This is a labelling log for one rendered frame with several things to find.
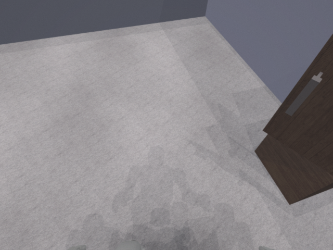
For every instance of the cupboard door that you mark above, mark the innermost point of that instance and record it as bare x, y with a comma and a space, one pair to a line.
309, 131

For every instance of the handle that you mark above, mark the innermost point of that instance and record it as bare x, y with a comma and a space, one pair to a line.
312, 84

